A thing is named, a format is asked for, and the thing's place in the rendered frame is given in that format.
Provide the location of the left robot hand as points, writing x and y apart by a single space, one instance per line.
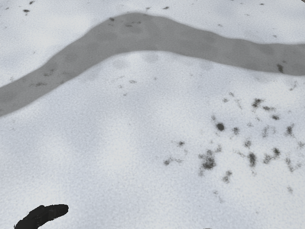
42 214

